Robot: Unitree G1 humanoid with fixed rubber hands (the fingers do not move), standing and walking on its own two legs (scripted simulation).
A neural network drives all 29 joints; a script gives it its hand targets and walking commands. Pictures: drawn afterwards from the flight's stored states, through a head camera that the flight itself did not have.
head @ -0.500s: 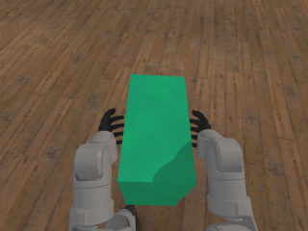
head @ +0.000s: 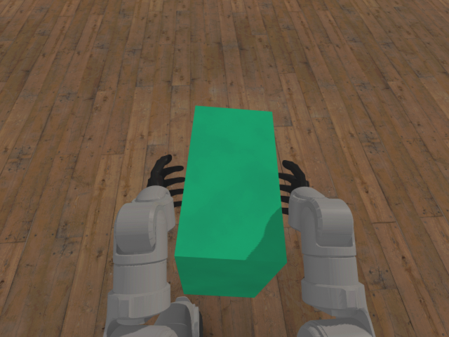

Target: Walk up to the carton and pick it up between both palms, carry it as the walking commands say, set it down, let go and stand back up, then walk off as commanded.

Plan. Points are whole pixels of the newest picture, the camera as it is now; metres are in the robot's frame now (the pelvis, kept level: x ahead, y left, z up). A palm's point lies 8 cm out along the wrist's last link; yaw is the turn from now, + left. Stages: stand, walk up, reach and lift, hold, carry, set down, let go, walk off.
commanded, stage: carry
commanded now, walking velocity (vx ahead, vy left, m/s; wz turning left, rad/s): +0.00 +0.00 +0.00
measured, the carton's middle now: (226, 206) +0.33 +0.03 -0.02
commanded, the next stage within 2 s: none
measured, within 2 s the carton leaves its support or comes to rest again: neither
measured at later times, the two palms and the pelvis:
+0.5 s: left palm (213, 67) +0.63 +0.08 +0.08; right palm (317, 81) +0.61 -0.16 +0.07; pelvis +0.30 -0.03 -0.01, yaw -2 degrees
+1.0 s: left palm (240, 17) +0.93 +0.02 +0.04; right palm (317, 25) +0.92 -0.21 +0.03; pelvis +0.62 -0.09 -0.03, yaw -4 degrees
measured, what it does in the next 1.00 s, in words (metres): walks ahead: left foot, then right foot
